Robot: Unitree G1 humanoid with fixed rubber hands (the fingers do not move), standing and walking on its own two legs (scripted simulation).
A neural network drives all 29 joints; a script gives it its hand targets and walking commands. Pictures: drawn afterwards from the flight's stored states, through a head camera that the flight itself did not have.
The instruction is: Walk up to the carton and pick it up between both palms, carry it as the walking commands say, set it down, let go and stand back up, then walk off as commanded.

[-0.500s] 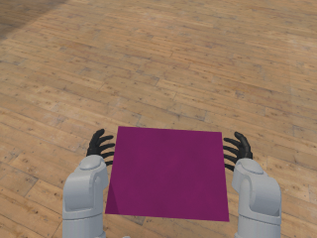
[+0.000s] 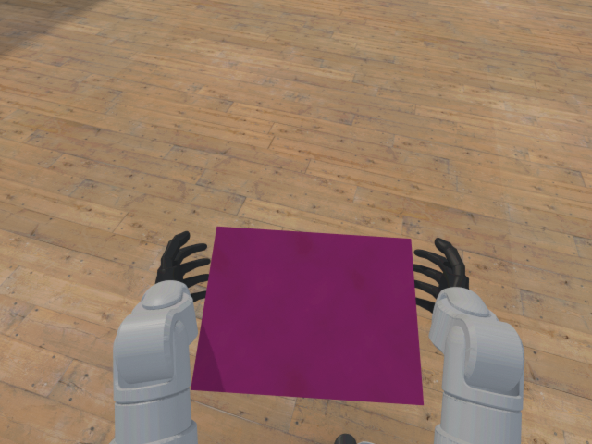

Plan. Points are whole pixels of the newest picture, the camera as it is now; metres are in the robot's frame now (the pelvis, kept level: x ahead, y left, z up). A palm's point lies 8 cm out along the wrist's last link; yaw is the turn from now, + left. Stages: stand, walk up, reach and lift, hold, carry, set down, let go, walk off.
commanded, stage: carry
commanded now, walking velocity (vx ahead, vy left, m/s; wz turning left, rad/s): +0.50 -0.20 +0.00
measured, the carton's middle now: (306, 318) +0.30 -0.01 -0.01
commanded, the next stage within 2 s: none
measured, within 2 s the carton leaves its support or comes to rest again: neither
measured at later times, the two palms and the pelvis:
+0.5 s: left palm (245, 140) +0.59 +0.10 +0.08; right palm (432, 139) +0.60 -0.23 +0.09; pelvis +0.32 -0.07 +0.00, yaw +0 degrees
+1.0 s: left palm (305, 65) +0.91 -0.02 +0.06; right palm (438, 66) +0.93 -0.35 +0.06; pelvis +0.64 -0.20 +0.00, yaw +5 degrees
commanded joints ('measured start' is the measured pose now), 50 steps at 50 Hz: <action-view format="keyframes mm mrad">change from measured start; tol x32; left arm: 1 -393 -921 -759 11 -439 29 -325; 50 -420 -1000 -778 -6 -494 -28 -349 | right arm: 1 -422 849 735 -3 415 52 407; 50 -458 934 759 -24 446 1 404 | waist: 1 34 140 -285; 4 59 -368 -423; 23 -15 327 -285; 38 11 248 -222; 42 57 -388 -419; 50 30 -131 -349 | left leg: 1 -29 24 34 268 585 97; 4 -630 -157 -77 900 -199 87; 6 -676 -82 -205 969 -158 128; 20 -175 -155 27 107 244 156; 23 288 327 -800 -117 201 386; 38 70 82 11 87 803 112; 43 -665 -128 -166 995 -196 120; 50 -541 -86 -147 564 -101 122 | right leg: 1 403 93 -106 -48 -37 -17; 4 809 -271 494 -215 -131 -199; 7 706 -252 308 -128 231 -186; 18 538 -164 73 -222 37 -194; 25 -248 17 262 764 -306 -30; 40 491 111 -101 -56 -49 -25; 42 816 -257 477 -192 -199 -159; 50 589 -203 193 -222 74 -224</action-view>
